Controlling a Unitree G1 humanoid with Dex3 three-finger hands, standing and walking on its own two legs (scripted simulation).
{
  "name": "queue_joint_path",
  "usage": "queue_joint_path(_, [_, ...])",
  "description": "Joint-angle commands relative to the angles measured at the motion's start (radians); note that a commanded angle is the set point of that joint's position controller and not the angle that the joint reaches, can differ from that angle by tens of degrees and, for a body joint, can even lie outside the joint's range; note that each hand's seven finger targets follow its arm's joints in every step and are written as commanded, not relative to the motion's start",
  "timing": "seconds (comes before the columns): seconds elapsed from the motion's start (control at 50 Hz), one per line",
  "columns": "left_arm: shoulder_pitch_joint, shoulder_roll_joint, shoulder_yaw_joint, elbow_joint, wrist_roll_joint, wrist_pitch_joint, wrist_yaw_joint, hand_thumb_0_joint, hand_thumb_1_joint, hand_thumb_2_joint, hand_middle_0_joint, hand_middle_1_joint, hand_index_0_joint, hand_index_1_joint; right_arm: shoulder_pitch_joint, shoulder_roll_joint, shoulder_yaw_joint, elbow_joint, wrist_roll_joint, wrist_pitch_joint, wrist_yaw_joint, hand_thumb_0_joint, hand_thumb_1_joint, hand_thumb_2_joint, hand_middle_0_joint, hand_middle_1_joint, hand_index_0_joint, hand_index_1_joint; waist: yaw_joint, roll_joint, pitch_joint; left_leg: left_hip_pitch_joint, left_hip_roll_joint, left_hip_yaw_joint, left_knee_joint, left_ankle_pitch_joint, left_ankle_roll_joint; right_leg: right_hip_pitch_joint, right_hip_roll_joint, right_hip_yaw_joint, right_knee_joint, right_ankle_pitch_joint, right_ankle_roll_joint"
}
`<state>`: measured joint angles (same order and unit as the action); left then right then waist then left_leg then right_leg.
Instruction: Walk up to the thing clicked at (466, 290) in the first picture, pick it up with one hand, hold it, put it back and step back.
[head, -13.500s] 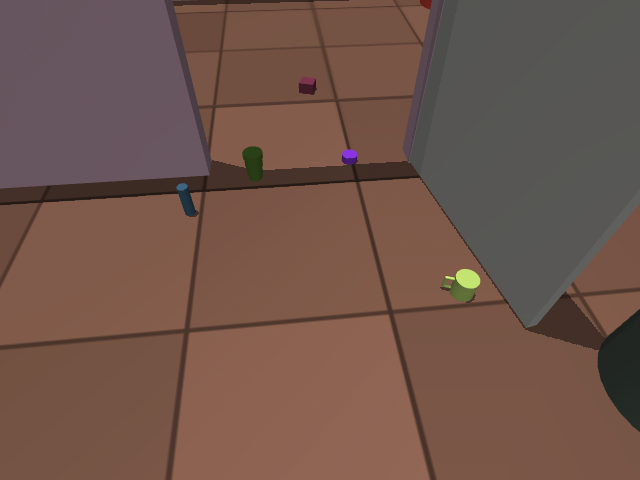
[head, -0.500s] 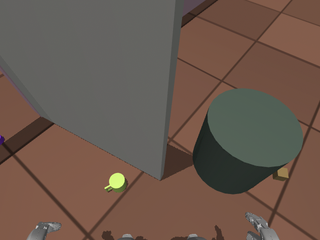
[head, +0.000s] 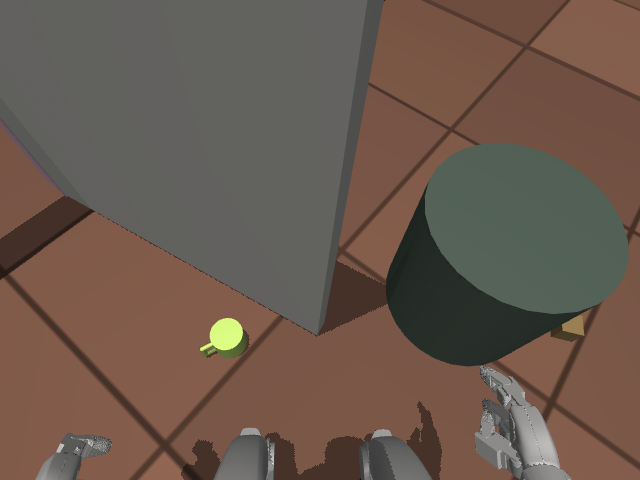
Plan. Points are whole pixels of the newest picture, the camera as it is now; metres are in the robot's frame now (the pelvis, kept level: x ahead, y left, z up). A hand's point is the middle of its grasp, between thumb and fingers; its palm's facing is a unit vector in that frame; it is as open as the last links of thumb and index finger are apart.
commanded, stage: rise first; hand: left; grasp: from above
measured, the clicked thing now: (222, 341) +0.47 +0.23 -0.63
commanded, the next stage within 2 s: none
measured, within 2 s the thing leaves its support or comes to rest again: neither
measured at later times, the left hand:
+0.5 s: hand (147, 422) +0.24 +0.28 -0.30, palm faces -0.45 -0.48 -0.75, open 14.0 cm
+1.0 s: hand (173, 376) +0.34 +0.29 -0.43, palm faces -0.47 -0.10 -0.87, open 14.0 cm
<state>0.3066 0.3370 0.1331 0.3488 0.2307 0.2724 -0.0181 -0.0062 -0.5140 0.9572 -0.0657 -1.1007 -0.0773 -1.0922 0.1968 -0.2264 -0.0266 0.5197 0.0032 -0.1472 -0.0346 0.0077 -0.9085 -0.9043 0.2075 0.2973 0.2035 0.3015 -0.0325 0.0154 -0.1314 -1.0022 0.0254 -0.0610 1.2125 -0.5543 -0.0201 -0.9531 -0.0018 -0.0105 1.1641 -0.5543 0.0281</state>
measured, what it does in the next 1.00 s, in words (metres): lowers itself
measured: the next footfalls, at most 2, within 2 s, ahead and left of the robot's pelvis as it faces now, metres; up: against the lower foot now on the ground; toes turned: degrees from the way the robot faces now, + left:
none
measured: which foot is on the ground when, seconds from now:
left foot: down 0.00-1.00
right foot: down 0.00-1.00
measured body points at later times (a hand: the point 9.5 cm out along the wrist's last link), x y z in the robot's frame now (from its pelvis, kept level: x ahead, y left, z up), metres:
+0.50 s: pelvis -0.05 -0.01 -0.16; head +0.13 +0.00 +0.25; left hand +0.26 +0.31 -0.26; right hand +0.13 -0.28 -0.28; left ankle +0.01 +0.13 -0.64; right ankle +0.00 -0.14 -0.64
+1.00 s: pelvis -0.09 +0.00 -0.29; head +0.12 +0.03 +0.10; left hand +0.36 +0.29 -0.38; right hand -0.04 -0.28 -0.41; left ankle +0.01 +0.13 -0.64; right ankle +0.00 -0.14 -0.64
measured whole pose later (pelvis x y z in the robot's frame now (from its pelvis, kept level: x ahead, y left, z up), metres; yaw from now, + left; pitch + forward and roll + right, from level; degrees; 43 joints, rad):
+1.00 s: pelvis -0.09 +0.00 -0.29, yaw -5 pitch +33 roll -6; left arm -0.74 0.70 0.13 1.21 1.13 -0.26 0.24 0.00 -0.51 1.02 -0.08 -1.03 -0.09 -1.03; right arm 0.16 -0.27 -0.02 0.74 -0.07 -0.03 0.09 0.00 -0.89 -0.90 0.21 0.30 0.20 0.30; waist -0.14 0.01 -0.10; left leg -2.16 -0.01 -0.14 2.23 -0.64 -0.04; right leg -2.09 0.03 -0.03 2.17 -0.66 0.04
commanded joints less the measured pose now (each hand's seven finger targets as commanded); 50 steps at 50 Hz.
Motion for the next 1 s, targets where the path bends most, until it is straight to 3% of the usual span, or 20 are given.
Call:
queue_joint_path(0.0, [0.039, 0.185, 0.083, -0.167, 0.022, -0.038, 0.024, 0.0, -0.564, 0.967, -0.065, -1.08, -0.064, -1.079, 0.009, -0.153, -0.062, -0.143, 0.002, -0.049, -0.01, 0.0, -0.902, -0.903, 0.2, 0.3, 0.2, 0.3, -0.001, 0.068, -0.283, 0.189, -0.012, 0.028, -0.113, 0.357, 0.024, 0.091, 0.022, -0.033, -0.083, 0.299, -0.047])
queue_joint_path(0.1, [-0.107, 0.206, 0.064, -0.064, 0.091, -0.1, 0.032, 0.0, -0.563, 0.968, -0.062, -1.078, -0.06, -1.078, -0.009, -0.164, -0.06, -0.114, 0.002, -0.068, -0.002, 0.0, -0.892, -0.9, 0.2, 0.3, 0.2, 0.3, -0.031, 0.044, -0.259, 0.049, -0.016, 0.023, -0.017, 0.251, 0.031, -0.047, 0.024, -0.025, 0.009, 0.224, -0.05])
queue_joint_path(0.16, [-0.213, 0.223, 0.055, 0.013, 0.149, -0.173, 0.035, 0.0, -0.556, 0.973, -0.06, -1.082, -0.059, -1.082, -0.029, -0.175, -0.065, -0.087, -0.001, -0.086, 0.013, 0.0, -0.884, -0.898, 0.2, 0.3, 0.2, 0.3, -0.022, 0.069, -0.264, -0.049, -0.02, 0.02, 0.057, 0.168, 0.029, -0.174, 0.019, -0.015, 0.103, 0.146, -0.055])
queue_joint_path(0.28, [-0.378, 0.283, 0.054, 0.132, 0.306, -0.306, 0.069, 0.0, -0.559, 0.984, -0.074, -1.093, -0.075, -1.093, -0.038, -0.207, -0.081, -0.03, 0.001, -0.101, 0.037, 0.0, -0.902, -0.902, 0.2, 0.3, 0.2, 0.3, -0.009, 0.085, -0.429, -0.165, -0.023, 0.015, 0.208, 0.152, 0.024, -0.332, 0.021, -0.013, 0.284, 0.142, -0.057])
queue_joint_path(0.3, [-0.421, 0.311, 0.07, 0.15, 0.331, -0.321, 0.082, 0.0, -0.55, 0.988, -0.072, -1.092, -0.072, -1.093, -0.039, -0.214, -0.086, -0.023, 0.002, -0.101, 0.041, 0.0, -0.891, -0.9, 0.2, 0.3, 0.2, 0.3, -0.001, 0.088, -0.445, -0.193, -0.025, 0.012, 0.231, 0.14, 0.023, -0.368, 0.023, -0.015, 0.311, 0.129, -0.059])
queue_joint_path(0.34, [-0.495, 0.371, 0.096, 0.186, 0.379, -0.346, 0.103, 0.0, -0.532, 0.983, -0.071, -1.094, -0.074, -1.093, -0.038, -0.217, -0.088, -0.003, 0.002, -0.091, 0.046, 0.0, -0.888, -0.899, 0.2, 0.3, 0.2, 0.3, 0.016, 0.091, -0.491, -0.247, -0.029, 0.029, 0.301, 0.162, 0.03, -0.401, 0.025, -0.01, 0.348, 0.144, -0.057])
queue_joint_path(0.4, [-0.553, 0.391, 0.099, 0.258, 0.444, -0.369, 0.125, 0.0, -0.561, 1.002, -0.066, -1.11, -0.068, -1.11, -0.023, -0.227, -0.092, 0.031, -0.002, -0.072, 0.059, 0.0, -0.894, -0.901, 0.2, 0.3, 0.2, 0.3, 0.024, 0.099, -0.571, -0.282, -0.029, 0.029, 0.381, 0.23, 0.03, -0.453, 0.025, -0.02, 0.428, 0.188, -0.06])
queue_joint_path(0.46, [-0.685, 0.416, 0.085, 0.319, 0.515, -0.391, 0.143, 0.0, -0.57, 1.027, -0.065, -1.092, -0.06, -1.098, 0.0, -0.234, -0.101, 0.065, -0.008, -0.049, 0.071, 0.0, -0.888, -0.9, 0.2, 0.3, 0.2, 0.3, 0.011, 0.072, -0.615, -0.348, -0.027, 0.033, 0.471, 0.248, 0.039, -0.51, 0.028, -0.028, 0.486, 0.204, -0.057])
queue_joint_path(0.5, [-0.799, 0.439, 0.073, 0.362, 0.558, -0.413, 0.152, 0.0, -0.565, 1.025, -0.071, -1.082, -0.067, -1.089, 0.018, -0.233, -0.101, 0.085, -0.017, -0.038, 0.078, 0.0, -0.892, -0.902, 0.2, 0.3, 0.2, 0.3, -0.006, 0.057, -0.623, -0.43, -0.028, 0.039, 0.528, 0.194, 0.044, -0.533, 0.028, -0.027, 0.516, 0.18, -0.052])
queue_joint_path(0.58, [-0.949, 0.498, 0.075, 0.432, 0.636, -0.455, 0.178, 0.0, -0.522, 1.013, -0.064, -1.08, -0.067, -1.079, 0.047, -0.241, -0.105, 0.101, -0.026, -0.013, 0.09, 0.0, -0.871, -0.896, 0.199, 0.3, 0.2, 0.3, -0.005, 0.046, -0.678, -0.502, -0.03, 0.044, 0.592, 0.122, 0.046, -0.567, 0.03, -0.04, 0.568, 0.115, -0.051])
queue_joint_path(0.66, [-1.061, 0.558, 0.079, 0.532, 0.702, -0.481, 0.204, 0.0, -0.528, 1.02, -0.062, -1.075, -0.065, -1.074, 0.054, -0.245, -0.096, 0.117, -0.036, 0.014, 0.093, 0.0, -0.872, -0.897, 0.2, 0.3, 0.2, 0.3, -0.021, 0.05, -0.633, -0.594, -0.035, 0.048, 0.633, 0.007, 0.05, -0.654, 0.035, -0.056, 0.603, -0.002, -0.051])
queue_joint_path(0.7, [-1.136, 0.601, 0.082, 0.541, 0.735, -0.497, 0.219, 0.0, -0.537, 1.025, -0.064, -1.067, -0.065, -1.069, 0.063, -0.246, -0.094, 0.115, -0.041, 0.03, 0.095, 0.0, -0.876, -0.898, 0.199, 0.3, 0.2, 0.3, -0.029, 0.068, -0.658, -0.625, -0.038, 0.051, 0.652, -0.043, 0.052, -0.665, 0.04, -0.057, 0.618, -0.058, -0.053])
queue_joint_path(0.74, [-1.183, 0.599, 0.065, 0.573, 0.76, -0.507, 0.233, 0.0, -0.538, 1.025, -0.056, -1.064, -0.059, -1.063, 0.063, -0.246, -0.089, 0.119, -0.046, 0.046, 0.097, 0.0, -0.879, -0.898, 0.199, 0.3, 0.2, 0.3, -0.046, 0.085, -0.647, -0.635, -0.039, 0.043, 0.666, -0.073, 0.05, -0.715, 0.043, -0.07, 0.643, -0.089, -0.055])
queue_joint_path(0.84, [-1.258, 0.65, 0.06, 0.671, 0.837, -0.527, 0.268, 0.0, -0.532, 1.022, -0.065, -1.029, -0.066, -1.029, 0.07, -0.254, -0.074, 0.143, -0.061, 0.08, 0.103, 0.0, -0.881, -0.898, 0.2, 0.3, 0.2, 0.3, -0.065, 0.139, -0.578, -0.681, -0.043, 0.026, 0.698, -0.13, 0.048, -0.83, 0.042, -0.092, 0.706, -0.13, -0.061])
queue_joint_path(0.9, [-1.3, 0.645, 0.049, 0.709, 0.88, -0.54, 0.294, 0.0, -0.529, 1.014, -0.085, -0.985, -0.08, -0.991, 0.085, -0.257, -0.063, 0.16, -0.074, 0.094, 0.108, 0.0, -0.893, -0.901, 0.2, 0.3, 0.2, 0.3, -0.081, 0.156, -0.579, -0.672, -0.045, 0.023, 0.737, -0.08, 0.047, -0.873, 0.039, -0.102, 0.744, -0.077, -0.064])
queue_joint_path(0.94, [-1.337, 0.68, 0.059, 0.725, 0.912, -0.545, 0.315, 0.0, -0.545, 1.027, -0.085, -0.969, -0.074, -0.979, 0.095, -0.266, -0.06, 0.168, -0.077, 0.102, 0.111, 0.0, -0.898, -0.902, 0.2, 0.3, 0.2, 0.3, -0.08, 0.177, -0.59, -0.669, -0.046, 0.019, 0.745, -0.069, 0.044, -0.9, 0.039, -0.108, 0.765, -0.065, -0.067])
queue_joint_path(0.98, [-1.349, 0.651, 0.034, 0.768, 0.936, -0.545, 0.328, 0.0, -0.518, 0.998, -0.087, -0.972, -0.086, -0.973, 0.099, -0.266, -0.055, 0.176, -0.086, 0.108, 0.117, 0.0, -0.902, -0.903, 0.2, 0.3, 0.2, 0.3, -0.1, 0.203, -0.562, -0.671, -0.043, 0.014, 0.759, -0.066, 0.042, -0.934, 0.038, -0.116, 0.786, -0.053, -0.067])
